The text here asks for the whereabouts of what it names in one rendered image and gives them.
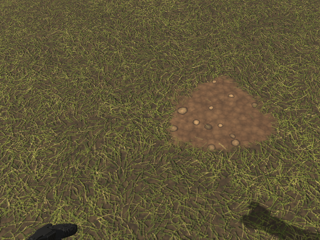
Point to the left robot hand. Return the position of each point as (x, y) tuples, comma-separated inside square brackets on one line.
[(54, 232)]

